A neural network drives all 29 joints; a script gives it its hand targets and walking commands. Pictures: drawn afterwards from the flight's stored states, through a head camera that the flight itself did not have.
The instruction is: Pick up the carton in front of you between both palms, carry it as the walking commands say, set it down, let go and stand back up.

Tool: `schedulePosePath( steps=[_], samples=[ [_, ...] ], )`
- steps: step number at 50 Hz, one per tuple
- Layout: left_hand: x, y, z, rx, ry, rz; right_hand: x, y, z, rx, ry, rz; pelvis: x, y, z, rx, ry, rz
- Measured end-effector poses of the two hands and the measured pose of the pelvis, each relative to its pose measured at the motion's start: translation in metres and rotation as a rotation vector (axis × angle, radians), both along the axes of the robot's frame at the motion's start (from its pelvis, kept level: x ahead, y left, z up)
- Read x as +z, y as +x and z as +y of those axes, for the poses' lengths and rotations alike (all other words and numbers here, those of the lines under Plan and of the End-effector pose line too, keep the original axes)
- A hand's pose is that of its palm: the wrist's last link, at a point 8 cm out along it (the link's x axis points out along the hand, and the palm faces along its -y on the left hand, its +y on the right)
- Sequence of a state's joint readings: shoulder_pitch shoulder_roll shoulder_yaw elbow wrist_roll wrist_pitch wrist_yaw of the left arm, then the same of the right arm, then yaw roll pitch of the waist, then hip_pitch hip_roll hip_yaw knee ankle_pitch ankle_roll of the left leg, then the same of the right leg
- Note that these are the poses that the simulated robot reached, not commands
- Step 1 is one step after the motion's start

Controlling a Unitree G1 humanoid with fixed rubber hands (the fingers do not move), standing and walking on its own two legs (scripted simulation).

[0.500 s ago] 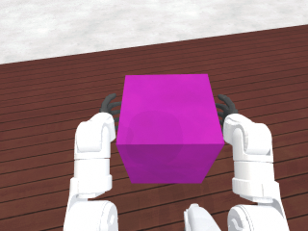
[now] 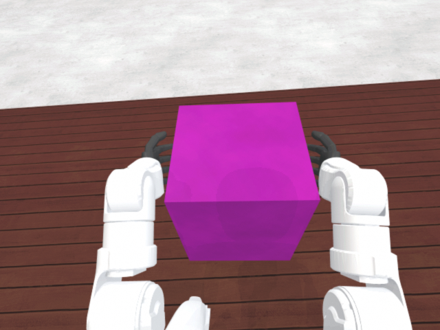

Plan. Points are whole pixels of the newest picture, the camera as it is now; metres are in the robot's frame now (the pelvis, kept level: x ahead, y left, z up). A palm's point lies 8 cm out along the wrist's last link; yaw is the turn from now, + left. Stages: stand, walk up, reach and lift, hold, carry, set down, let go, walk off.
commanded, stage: carry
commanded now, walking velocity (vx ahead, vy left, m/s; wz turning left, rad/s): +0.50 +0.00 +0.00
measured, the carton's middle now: (238, 188) +0.37 +0.03 +0.03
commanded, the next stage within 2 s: none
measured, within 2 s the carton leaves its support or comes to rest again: neither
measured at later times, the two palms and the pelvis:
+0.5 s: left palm (195, 84) +0.69 +0.16 +0.03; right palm (310, 91) +0.66 -0.14 +0.04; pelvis +0.32 +0.04 -0.05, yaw -2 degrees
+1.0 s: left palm (207, 37) +0.98 +0.16 +0.00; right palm (296, 35) +1.00 -0.14 +0.00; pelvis +0.64 -0.01 -0.10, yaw +0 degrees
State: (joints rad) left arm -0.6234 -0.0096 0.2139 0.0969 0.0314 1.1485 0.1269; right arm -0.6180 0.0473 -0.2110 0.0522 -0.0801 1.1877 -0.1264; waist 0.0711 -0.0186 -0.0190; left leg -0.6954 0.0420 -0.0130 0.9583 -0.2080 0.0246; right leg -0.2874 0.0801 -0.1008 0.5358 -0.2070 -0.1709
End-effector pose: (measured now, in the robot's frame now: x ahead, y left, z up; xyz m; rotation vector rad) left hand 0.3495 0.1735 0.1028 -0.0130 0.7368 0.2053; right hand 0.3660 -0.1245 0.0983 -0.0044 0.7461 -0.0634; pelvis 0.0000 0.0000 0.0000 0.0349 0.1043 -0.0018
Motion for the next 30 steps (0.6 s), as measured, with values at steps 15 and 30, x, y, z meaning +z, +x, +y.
schedulePosePath(
  steps=[15, 30],
  samples=[
    [-0.050, 0.224, -0.002, -0.128, -0.007, -0.010, -0.044, 0.189, -0.002, -0.092, -0.049, -0.010, -0.064, 0.211, 0.031, -0.022, -0.038, -0.026],
    [-0.062, 0.401, -0.021, -0.137, -0.032, -0.037, -0.052, 0.361, -0.020, -0.131, -0.040, -0.037, -0.057, 0.385, 0.027, -0.016, -0.056, 0.002]
  ],
)
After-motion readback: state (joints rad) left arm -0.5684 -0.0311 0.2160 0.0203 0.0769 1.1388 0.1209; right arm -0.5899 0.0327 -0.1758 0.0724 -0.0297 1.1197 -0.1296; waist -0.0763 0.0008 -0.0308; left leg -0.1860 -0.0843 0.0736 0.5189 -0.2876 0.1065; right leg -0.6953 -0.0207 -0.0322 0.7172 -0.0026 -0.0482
